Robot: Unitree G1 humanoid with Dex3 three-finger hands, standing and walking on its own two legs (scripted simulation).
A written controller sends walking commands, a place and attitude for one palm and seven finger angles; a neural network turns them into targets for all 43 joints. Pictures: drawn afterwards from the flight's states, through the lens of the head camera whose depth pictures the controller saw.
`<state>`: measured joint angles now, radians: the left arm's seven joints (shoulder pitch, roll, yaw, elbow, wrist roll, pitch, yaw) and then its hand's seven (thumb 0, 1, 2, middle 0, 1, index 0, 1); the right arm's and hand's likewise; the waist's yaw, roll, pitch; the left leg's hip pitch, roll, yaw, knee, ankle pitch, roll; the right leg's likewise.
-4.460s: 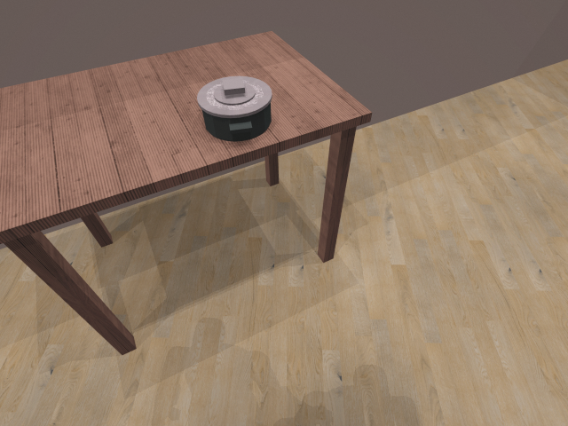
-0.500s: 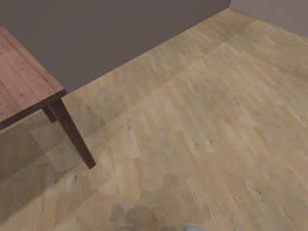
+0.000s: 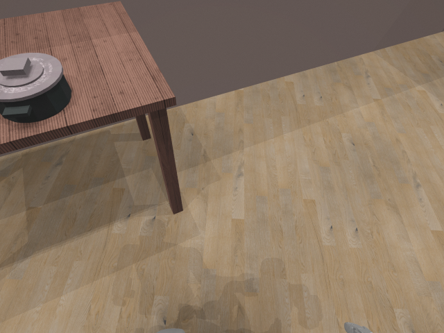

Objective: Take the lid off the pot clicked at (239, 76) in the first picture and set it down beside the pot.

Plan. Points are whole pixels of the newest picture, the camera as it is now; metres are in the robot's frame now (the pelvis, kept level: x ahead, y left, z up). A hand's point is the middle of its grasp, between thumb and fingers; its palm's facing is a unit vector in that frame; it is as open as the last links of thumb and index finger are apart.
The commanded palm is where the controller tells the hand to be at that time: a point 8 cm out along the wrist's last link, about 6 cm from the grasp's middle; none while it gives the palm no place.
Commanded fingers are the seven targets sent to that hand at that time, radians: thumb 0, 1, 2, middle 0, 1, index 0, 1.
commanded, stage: turn to face it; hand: left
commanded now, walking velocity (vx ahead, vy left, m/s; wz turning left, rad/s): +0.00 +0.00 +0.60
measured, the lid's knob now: (15, 66) +0.63 +0.53 +0.07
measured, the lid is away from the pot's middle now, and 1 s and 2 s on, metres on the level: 0.00 0.00 0.00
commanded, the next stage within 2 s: take the last steps up to it in 0.78 s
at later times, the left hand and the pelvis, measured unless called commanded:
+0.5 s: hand out of the picture +0.07 +0.21 -0.13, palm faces +0.28 -0.90 -0.33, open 7.4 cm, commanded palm none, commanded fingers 0.00 0.90 0.90 -0.20 -0.30 -0.20 -0.30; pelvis +0.01 -0.03 +0.01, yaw +18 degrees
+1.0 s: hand out of the picture -0.07 +0.19 -0.16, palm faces +0.51 -0.82 -0.26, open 7.4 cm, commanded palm none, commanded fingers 0.00 0.90 0.90 -0.20 -0.30 -0.20 -0.30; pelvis +0.01 -0.01 +0.01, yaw +29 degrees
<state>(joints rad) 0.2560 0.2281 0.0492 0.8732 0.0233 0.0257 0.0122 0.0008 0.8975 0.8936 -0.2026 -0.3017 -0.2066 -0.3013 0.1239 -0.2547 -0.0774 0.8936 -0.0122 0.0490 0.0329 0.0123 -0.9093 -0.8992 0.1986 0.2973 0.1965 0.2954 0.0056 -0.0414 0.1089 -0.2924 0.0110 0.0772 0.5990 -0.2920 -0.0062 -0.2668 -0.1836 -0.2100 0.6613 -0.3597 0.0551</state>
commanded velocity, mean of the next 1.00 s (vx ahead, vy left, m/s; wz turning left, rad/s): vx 0.04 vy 0.01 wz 0.40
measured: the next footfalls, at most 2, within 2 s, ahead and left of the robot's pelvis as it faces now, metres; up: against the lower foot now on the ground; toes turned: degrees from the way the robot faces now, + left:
right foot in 0.44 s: +0.08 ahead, -0.12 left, +0.00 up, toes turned +15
left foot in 0.82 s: -0.01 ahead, +0.11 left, +0.00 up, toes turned +28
